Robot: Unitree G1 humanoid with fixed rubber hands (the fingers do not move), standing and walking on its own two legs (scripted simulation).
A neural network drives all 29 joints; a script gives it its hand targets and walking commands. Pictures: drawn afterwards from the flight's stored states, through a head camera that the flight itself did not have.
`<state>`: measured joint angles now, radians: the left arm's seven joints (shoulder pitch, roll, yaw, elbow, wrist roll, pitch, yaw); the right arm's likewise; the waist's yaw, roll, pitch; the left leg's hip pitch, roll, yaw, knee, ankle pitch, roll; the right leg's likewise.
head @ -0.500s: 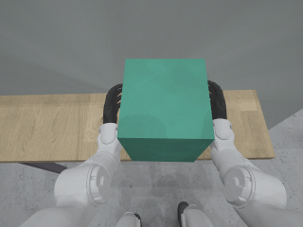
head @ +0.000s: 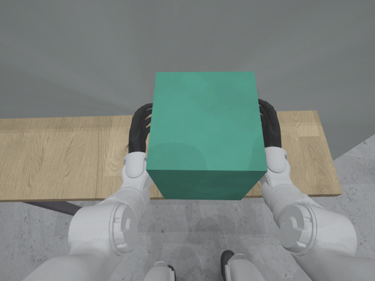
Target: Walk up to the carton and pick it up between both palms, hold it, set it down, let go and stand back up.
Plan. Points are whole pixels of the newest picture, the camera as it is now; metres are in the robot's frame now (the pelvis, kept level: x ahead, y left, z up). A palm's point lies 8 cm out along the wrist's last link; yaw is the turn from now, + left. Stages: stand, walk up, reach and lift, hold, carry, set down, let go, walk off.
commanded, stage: reach and lift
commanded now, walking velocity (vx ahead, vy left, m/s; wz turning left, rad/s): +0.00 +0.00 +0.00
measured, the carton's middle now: (203, 143) +0.41 -0.02 -0.04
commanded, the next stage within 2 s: none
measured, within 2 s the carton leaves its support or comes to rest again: leaves its support in 0.58 s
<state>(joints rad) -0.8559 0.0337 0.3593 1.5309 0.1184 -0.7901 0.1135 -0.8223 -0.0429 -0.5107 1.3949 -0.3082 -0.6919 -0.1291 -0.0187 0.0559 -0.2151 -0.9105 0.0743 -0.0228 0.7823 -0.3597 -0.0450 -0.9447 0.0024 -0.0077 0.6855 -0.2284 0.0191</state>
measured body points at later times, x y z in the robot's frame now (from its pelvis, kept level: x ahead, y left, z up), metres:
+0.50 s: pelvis -0.01 +0.00 +0.00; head +0.11 +0.00 +0.43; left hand +0.40 +0.13 -0.01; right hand +0.40 -0.16 -0.01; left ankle -0.02 +0.14 -0.70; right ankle +0.03 -0.14 -0.70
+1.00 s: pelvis -0.01 +0.00 +0.01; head +0.01 +0.00 +0.46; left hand +0.40 +0.14 +0.08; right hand +0.41 -0.15 +0.09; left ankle -0.02 +0.14 -0.70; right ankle +0.03 -0.14 -0.70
